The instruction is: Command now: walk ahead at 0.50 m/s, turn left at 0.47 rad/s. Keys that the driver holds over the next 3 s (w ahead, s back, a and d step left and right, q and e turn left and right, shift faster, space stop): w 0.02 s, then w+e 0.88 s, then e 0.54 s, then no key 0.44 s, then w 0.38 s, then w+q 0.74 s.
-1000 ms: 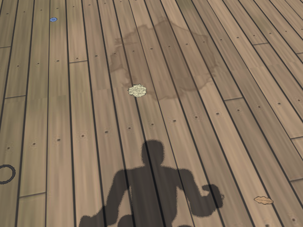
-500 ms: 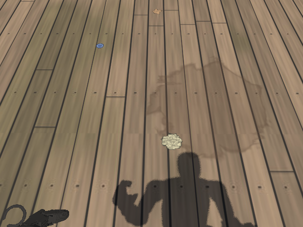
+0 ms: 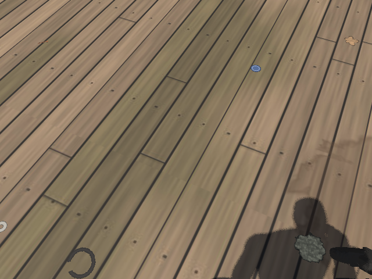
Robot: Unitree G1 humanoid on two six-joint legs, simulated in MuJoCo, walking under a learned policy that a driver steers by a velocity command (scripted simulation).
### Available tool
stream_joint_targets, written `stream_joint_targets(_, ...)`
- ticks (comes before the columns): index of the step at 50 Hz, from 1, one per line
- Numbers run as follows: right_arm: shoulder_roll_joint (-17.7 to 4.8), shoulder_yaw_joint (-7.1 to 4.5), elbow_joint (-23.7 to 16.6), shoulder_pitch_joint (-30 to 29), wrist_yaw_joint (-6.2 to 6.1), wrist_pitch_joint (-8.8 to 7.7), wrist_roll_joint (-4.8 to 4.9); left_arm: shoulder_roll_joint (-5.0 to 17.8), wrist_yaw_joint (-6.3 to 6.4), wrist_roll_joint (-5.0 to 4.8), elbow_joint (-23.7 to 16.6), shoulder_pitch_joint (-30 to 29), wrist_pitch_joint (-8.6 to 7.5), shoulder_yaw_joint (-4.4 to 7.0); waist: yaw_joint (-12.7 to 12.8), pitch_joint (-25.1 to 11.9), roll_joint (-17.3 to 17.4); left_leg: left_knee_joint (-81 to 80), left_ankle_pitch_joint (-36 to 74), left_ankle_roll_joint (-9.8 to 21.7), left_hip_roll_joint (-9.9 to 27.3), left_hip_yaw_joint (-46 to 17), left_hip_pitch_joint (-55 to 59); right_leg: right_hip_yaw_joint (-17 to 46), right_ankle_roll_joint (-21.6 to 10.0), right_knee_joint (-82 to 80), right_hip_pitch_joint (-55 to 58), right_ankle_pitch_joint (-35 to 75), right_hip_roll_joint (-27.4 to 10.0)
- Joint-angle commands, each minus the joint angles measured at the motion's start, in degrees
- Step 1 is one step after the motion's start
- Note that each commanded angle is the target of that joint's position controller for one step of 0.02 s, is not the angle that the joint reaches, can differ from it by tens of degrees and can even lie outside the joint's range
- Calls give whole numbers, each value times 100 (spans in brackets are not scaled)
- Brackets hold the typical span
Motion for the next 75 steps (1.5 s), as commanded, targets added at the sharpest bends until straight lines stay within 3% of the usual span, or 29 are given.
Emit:
stream_joint_targets(1,-1218,-406,23,2077,-91,-91,-8,703,-140,-79,-728,-194,-403,0,-1064,-2476,689,-1879,-1299,1618,2050,-4691,5313,1546,-179,3826,-4302,-236,423)
stream_joint_targets(2,-1006,-323,112,1830,-81,-158,-55,816,-166,-254,-845,-579,-461,29,-1013,-1572,551,-1936,-836,1342,1940,-3757,4583,1423,-282,3642,-4576,279,176)
stream_joint_targets(4,-634,-184,97,1098,-92,-218,-97,716,-97,-67,-719,-644,-427,15,-554,-825,89,-2002,564,980,1512,-2445,2973,1365,-267,2822,-3942,1020,-282)
stream_joint_targets(7,-531,-133,212,909,-108,-355,-172,511,-119,-60,-500,-200,-182,3,-225,-686,250,-2456,1380,929,1327,-1616,2088,1365,-147,2451,-3290,1461,-425)
stream_joint_targets(11,-624,-158,506,1087,-181,-460,-219,320,-93,-44,-609,-695,-68,-41,-353,-265,162,-2770,1725,721,1184,-715,2047,1478,-6,1484,-3814,2615,-335)
stream_joint_targets(16,-724,-161,738,1252,-250,-469,-194,113,-242,-71,-816,-1442,-152,-117,-696,9,153,-2970,1421,370,1153,-6,2356,1234,-148,-208,-3583,3989,-16)
stream_joint_targets(20,-792,-207,987,1534,-289,-324,-125,82,-410,-59,-1102,-1862,-168,-146,-841,154,98,-2587,2105,315,1497,153,3445,1079,-378,-745,-4064,3407,116)
stream_joint_targets(23,-995,-268,973,1393,-391,-169,-90,265,-498,-32,-1231,-1622,-142,-59,-562,-207,380,-1652,4563,120,1570,357,3885,618,-674,-777,-3529,2382,516)
stream_joint_targets(25,-1079,-270,920,1236,-483,-74,-85,698,-445,-28,-1024,-418,-102,173,141,-934,441,97,5607,-129,1367,606,3491,447,-999,-989,-1800,2297,941)
stream_joint_targets(26,-957,-198,827,1285,-523,-113,-137,1123,-349,-34,-881,490,-61,336,556,-1529,-38,1747,4120,-348,1131,638,2239,1456,-1351,-1127,-15,2613,390)
stream_joint_targets(27,-105,77,593,2025,-378,-278,-311,1625,-314,-91,-885,581,-86,434,-70,-2160,-1558,3918,-1634,-777,-172,240,-490,4671,-2564,-1410,2205,1878,-1126)
stream_joint_targets(28,-533,36,600,1512,-263,-506,-147,1130,-295,-95,-948,769,-104,306,380,-2740,-1035,4592,-2395,-711,-282,-928,-1250,5791,-2697,-2159,2737,1300,-1309)
stream_joint_targets(29,-778,-24,395,950,-190,-644,78,893,-257,-44,-959,542,-114,239,460,-1909,-768,4465,-1923,-587,67,-1023,-1708,4904,-2363,-2304,2240,1479,-1150)
stream_joint_targets(31,-727,-14,307,590,-235,-731,-109,652,-226,-47,-1112,-178,-109,165,11,-906,52,3402,-1305,-576,467,-872,-1332,3824,-2058,-2428,537,2605,-723)
stream_joint_targets(35,-585,-21,330,906,-266,-491,-219,614,-137,6,-1261,-549,-104,133,-452,-542,-227,2343,-1070,-902,632,-686,-531,3042,-2069,-2810,-983,3718,-380)
stream_joint_targets(40,-288,122,135,-77,-249,-469,-204,850,-2,-71,-1131,-265,-9,214,-68,-421,-486,147,989,-1124,232,-457,225,2389,-1579,-2718,-1721,3095,195)
stream_joint_targets(45,-611,-21,43,-356,-171,-571,-76,793,16,-103,-1012,66,78,214,-24,-489,-680,-734,857,-934,85,-756,553,3242,-1328,-2074,-1016,2204,-111)
stream_joint_targets(48,-917,-199,191,571,-231,-659,-255,462,32,-40,-1165,-169,125,133,-585,-975,-669,-1161,1205,-435,449,-866,2052,3058,-794,-484,-1120,2954,413)
stream_joint_targets(49,-1307,-283,190,1237,-278,-643,-357,107,44,97,-1308,107,112,17,-665,-1845,333,-818,2573,12,1668,-1948,3623,2480,-469,1234,-2002,1142,908)
stream_joint_targets(50,-1456,-332,378,1486,-237,-514,-334,139,34,-55,-1413,841,88,-29,-352,-2459,2200,-1213,2187,985,2809,-4252,4709,1989,-194,2741,-3554,-998,1273)
stream_joint_targets(51,-946,-217,199,1232,-230,-452,-218,704,49,-91,-1219,846,131,102,-440,-2058,1282,-1351,1570,887,2663,-4132,4299,2166,-39,3394,-3913,-684,826)
stream_joint_targets(53,-535,-75,133,787,-282,-322,-233,868,73,-57,-1362,-69,301,194,-531,-1147,359,-1370,2120,573,2103,-2388,3098,1780,136,3488,-3903,-31,510)
stream_joint_targets(58,-721,-156,397,374,-341,-250,-271,315,84,-59,-1541,-254,524,112,-270,-710,752,-1939,2793,668,1711,-960,1952,1321,234,2197,-3292,595,224)
stream_joint_targets(67,-1063,-298,674,237,-341,-25,-43,414,-166,-18,-1879,-1040,619,157,-450,-744,656,-1847,1703,474,1934,-83,2226,905,-85,-10,-2358,1515,217)
stream_joint_targets(71,-892,-282,900,552,-293,1,54,695,-159,10,-1806,-565,601,341,-212,-871,184,-382,1292,-235,1503,458,1976,908,-617,-1788,-908,2926,485)
stream_joint_targets(72,-620,-184,759,632,-271,-18,-209,1435,-30,54,-1861,-193,576,530,-226,-1175,-1276,1350,-558,-758,898,881,615,2621,-1158,-1783,353,5407,-778)
stream_joint_targets(73,-513,-98,529,423,-291,-5,-314,1545,-30,185,-1986,-316,509,477,-173,-1480,-1908,2760,-3101,-1072,145,266,-720,4113,-2405,-1878,630,5828,-1789)
stream_joint_targets(74,-806,-188,598,164,-292,26,-201,1164,-83,178,-1948,-273,405,370,92,-1609,-1032,3355,-2971,-1054,291,-406,-793,3701,-2399,-1999,403,5529,-1621)
stream_joint_targets(75,-790,-193,612,120,-307,62,-75,983,-76,151,-1878,-480,328,290,-70,-1341,-841,3365,-2558,-971,406,-487,-813,3132,-2053,-1959,136,5132,-1295)
Next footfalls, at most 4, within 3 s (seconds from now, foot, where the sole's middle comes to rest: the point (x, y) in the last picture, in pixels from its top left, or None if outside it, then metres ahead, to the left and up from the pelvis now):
0.52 right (245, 272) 0.46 -0.14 -0.75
0.96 left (208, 188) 0.78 -0.01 -0.75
1.42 right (274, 216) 0.67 -0.26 -0.75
1.80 left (224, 177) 0.83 -0.08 -0.75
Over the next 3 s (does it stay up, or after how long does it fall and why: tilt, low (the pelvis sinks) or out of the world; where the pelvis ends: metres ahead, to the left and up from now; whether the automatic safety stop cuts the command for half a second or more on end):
stays up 1.07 -0.45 0.03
